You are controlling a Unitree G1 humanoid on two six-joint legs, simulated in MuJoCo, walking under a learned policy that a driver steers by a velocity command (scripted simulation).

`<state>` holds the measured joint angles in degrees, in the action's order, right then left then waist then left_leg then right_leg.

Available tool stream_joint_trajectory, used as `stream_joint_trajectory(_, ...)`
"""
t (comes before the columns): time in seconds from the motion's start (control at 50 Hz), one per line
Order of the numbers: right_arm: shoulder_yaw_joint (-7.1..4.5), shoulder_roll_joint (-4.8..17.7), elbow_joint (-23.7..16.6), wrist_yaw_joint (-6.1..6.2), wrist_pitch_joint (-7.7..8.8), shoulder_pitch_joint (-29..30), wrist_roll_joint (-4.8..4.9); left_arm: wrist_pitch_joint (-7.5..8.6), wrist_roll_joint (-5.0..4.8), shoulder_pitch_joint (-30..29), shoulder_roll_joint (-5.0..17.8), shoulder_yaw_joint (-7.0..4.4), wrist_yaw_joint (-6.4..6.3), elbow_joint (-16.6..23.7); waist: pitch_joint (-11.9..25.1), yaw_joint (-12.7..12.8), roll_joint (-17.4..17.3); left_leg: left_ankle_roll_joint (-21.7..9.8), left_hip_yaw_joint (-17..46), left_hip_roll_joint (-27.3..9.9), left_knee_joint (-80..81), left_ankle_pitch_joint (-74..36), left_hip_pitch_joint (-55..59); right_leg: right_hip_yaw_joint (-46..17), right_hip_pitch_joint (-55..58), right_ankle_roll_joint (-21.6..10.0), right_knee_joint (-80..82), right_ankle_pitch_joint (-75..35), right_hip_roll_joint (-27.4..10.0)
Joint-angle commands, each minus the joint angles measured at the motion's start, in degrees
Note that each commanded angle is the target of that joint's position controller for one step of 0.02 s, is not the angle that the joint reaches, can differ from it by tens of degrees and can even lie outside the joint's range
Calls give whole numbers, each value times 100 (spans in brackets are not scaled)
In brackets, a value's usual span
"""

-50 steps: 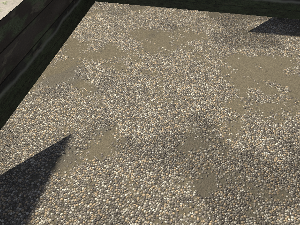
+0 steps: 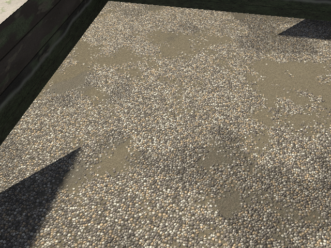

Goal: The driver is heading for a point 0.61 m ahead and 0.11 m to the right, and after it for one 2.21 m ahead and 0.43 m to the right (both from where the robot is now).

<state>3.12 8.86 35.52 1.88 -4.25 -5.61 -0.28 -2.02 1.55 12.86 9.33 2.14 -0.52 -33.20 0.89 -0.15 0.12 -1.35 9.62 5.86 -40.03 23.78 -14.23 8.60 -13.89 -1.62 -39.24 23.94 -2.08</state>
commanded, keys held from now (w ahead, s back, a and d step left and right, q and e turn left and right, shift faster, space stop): w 1.00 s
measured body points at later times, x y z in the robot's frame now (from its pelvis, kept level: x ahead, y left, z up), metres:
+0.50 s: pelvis +0.00 +0.00 +0.00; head -0.01 +0.00 +0.45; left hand +0.16 +0.21 -0.09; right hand +0.20 -0.20 -0.08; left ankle -0.03 +0.12 -0.72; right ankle -0.03 -0.09 -0.72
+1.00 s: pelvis +0.00 +0.00 +0.00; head -0.01 +0.01 +0.45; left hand +0.16 +0.21 -0.09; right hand +0.21 -0.19 -0.08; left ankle -0.03 +0.12 -0.72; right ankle -0.03 -0.09 -0.72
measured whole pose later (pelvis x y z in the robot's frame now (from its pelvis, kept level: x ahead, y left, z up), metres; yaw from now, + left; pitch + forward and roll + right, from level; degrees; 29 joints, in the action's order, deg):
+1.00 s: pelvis +0.00 +0.00 +0.00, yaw +0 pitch -1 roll +0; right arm 3.2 8.7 35.8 1.8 -4.2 -5.1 -0.2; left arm -2.2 1.6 13.3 9.2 2.2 -0.6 -33.4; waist 0.8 -0.1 0.0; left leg -1.7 8.4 5.7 -39.7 23.9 -13.9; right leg 8.7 -13.2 -1.1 -39.0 24.3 -2.6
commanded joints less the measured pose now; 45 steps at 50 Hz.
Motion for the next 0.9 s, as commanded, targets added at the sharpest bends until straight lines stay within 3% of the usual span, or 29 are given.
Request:
stream_joint_trajectory(0.02,-108,389,-533,11,98,540,-2,92,0,-263,393,-110,-11,497,246,0,-43,-182,112,-332,645,-1837,-783,-381,805,-56,471,-1586,-329)
stream_joint_trajectory(0.9,-99,361,-513,7,100,598,4,78,0,-206,376,-100,-14,473,245,7,-47,-198,63,-346,669,-1931,-691,-350,809,-43,452,-1665,-319)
